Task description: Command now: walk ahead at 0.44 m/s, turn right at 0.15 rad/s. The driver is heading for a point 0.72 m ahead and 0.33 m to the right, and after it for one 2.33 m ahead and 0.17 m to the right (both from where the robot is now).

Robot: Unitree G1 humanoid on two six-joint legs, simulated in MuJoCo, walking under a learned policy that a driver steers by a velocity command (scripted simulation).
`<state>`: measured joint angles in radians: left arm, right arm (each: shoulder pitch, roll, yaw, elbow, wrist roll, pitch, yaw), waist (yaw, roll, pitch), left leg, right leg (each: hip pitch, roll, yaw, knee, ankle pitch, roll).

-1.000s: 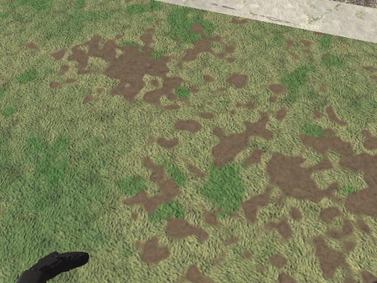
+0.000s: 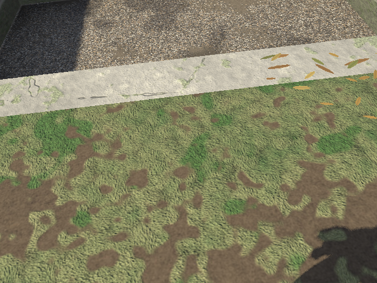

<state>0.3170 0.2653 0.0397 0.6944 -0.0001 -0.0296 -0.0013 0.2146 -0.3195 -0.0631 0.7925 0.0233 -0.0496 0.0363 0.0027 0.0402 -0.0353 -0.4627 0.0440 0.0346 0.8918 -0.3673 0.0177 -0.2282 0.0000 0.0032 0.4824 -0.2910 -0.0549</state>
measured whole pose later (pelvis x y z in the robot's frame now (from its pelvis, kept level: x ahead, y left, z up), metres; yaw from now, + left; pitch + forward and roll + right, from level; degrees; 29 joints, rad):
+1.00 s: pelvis +0.50 -0.07 -0.01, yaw -24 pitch +1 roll +1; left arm 0.24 0.30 0.07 0.67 -0.02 -0.04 -0.03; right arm 0.17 -0.31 -0.06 0.81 0.02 -0.10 0.01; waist 0.00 0.02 0.08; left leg -0.39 0.06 -0.02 1.19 -0.39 0.01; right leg -0.38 0.07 -0.01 0.54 -0.17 -0.09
